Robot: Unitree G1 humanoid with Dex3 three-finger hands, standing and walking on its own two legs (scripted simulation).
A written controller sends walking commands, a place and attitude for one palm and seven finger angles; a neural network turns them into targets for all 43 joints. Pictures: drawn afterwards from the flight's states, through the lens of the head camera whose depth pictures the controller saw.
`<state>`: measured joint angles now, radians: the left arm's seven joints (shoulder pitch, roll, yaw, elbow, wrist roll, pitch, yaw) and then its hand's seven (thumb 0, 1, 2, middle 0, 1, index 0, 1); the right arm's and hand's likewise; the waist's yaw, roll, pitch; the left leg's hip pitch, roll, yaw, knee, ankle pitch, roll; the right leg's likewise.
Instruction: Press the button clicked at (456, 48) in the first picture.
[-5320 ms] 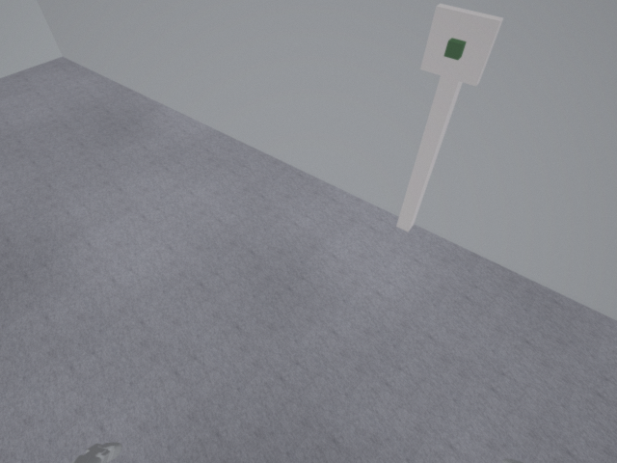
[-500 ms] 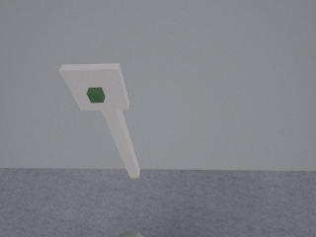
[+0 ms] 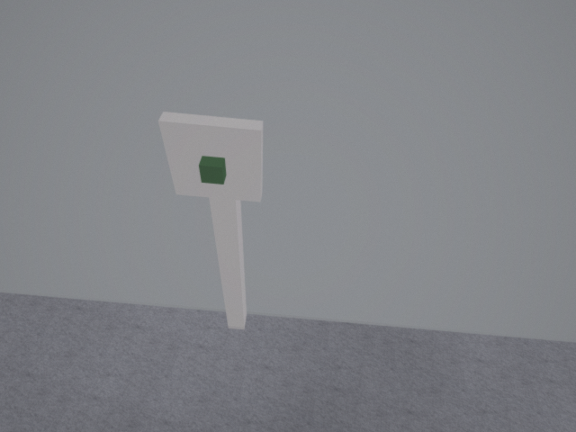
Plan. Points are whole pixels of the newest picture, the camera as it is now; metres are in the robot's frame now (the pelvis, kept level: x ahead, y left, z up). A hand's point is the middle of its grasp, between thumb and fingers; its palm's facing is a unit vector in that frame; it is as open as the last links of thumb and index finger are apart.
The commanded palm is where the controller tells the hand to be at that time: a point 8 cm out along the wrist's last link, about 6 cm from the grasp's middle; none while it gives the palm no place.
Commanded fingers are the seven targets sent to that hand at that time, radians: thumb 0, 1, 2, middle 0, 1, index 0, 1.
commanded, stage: look again from close up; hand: left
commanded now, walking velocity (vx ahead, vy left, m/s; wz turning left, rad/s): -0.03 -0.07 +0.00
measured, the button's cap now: (213, 169) +0.55 +0.18 +0.03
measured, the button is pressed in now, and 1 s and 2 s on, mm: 0 0 0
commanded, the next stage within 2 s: shuffle to correct the standing spot in 0.62 s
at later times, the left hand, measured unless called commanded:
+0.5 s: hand out of the picture +0.04 +0.17 -0.18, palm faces +0.00 -0.97 -0.24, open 7.3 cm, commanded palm none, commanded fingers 0.00 0.90 0.90 -0.20 -0.30 -0.20 -0.30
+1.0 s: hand out of the picture +0.00 +0.15 -0.20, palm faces +0.05 -0.99 -0.16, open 7.4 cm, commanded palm none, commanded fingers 0.00 0.90 0.90 -0.20 -0.30 -0.20 -0.30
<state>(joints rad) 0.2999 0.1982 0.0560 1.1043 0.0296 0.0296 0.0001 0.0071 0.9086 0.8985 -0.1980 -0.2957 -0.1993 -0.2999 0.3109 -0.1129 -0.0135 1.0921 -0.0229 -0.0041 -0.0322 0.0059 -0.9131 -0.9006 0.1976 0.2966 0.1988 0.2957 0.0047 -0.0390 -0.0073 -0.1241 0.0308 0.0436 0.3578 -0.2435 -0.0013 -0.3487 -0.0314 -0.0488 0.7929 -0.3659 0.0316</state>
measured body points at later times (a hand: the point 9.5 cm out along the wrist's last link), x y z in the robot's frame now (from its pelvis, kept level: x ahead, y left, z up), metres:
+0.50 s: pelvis +0.02 -0.01 -0.01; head +0.02 -0.04 +0.44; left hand +0.04 +0.22 -0.16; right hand +0.01 -0.23 -0.18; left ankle -0.03 +0.12 -0.75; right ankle -0.02 -0.11 -0.75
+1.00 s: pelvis +0.03 -0.01 -0.02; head +0.04 +0.00 +0.43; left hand +0.00 +0.21 -0.18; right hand +0.01 -0.23 -0.18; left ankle -0.03 +0.11 -0.75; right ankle -0.01 -0.11 -0.74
